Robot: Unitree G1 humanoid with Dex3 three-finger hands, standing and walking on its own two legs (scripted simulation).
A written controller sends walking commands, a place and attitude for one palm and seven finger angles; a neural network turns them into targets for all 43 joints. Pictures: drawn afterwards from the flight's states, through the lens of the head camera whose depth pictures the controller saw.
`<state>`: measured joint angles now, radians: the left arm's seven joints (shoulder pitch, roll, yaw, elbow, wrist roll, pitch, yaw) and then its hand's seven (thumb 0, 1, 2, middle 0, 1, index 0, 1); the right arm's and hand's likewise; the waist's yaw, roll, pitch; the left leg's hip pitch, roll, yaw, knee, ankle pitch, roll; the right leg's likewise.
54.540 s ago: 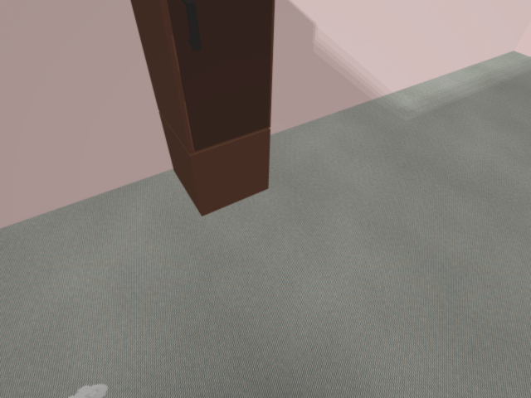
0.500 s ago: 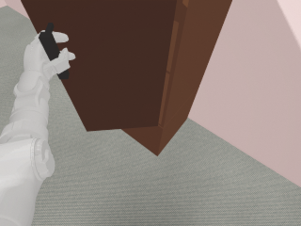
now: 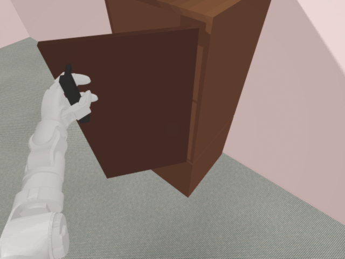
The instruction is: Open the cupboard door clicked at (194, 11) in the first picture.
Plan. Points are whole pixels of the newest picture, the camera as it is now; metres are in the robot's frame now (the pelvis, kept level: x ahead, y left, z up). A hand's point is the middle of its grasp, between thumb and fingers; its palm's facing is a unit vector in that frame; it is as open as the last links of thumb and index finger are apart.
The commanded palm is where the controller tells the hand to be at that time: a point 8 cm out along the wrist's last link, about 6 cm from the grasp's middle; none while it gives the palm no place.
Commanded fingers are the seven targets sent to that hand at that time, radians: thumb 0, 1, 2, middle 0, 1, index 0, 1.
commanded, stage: pull the door open along its arc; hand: left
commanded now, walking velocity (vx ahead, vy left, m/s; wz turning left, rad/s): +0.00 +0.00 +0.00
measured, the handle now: (76, 94) +0.47 +0.22 +0.14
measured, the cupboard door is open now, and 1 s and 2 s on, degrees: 52 91 92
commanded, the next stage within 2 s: open thumb and fingers to let go in 0.66 s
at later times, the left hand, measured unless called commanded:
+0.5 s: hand (125, 150) +0.30 +0.09 +0.15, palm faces +0.46 -0.89 +0.04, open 5.8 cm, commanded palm +0.23 +0.11 +0.14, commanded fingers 0.00 0.90 0.90 -0.40 -1.35 -0.40 -1.35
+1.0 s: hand (141, 160) +0.28 +0.06 +0.15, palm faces +0.45 -0.89 +0.00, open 7.1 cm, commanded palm +0.22 +0.09 +0.14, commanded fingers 0.00 -0.01 0.51 -0.34 -1.25 -0.34 -1.25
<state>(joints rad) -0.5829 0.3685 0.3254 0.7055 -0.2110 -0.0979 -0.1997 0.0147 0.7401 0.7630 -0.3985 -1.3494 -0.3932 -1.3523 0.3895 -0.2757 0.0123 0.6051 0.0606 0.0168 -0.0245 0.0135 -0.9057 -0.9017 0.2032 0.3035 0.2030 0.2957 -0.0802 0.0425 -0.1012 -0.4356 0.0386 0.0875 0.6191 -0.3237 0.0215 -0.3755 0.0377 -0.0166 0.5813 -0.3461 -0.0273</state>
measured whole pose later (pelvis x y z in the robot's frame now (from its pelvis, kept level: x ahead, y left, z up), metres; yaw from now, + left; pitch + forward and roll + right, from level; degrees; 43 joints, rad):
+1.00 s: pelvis -0.03 -0.04 +0.01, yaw +6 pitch -4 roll +0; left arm -0.07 -0.12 -0.21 -0.09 0.01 0.26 0.59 0.01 0.49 0.72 -0.36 -1.31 -0.37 -1.32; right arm 0.12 -0.19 0.02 0.67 -0.02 0.10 0.00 0.02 -0.91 -0.90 0.20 0.30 0.20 0.30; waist 0.02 0.06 -0.01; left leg -0.21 0.03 -0.01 0.52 -0.24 -0.02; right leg -0.12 0.04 -0.12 0.50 -0.32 -0.08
